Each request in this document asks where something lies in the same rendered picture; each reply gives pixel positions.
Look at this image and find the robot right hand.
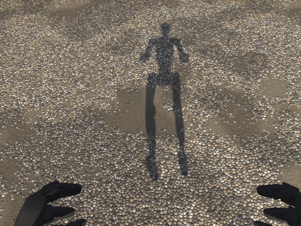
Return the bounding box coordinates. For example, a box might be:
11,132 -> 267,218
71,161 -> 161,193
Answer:
253,182 -> 301,226

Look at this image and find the robot left hand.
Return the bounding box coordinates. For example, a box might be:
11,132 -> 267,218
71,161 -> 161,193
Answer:
13,181 -> 87,226

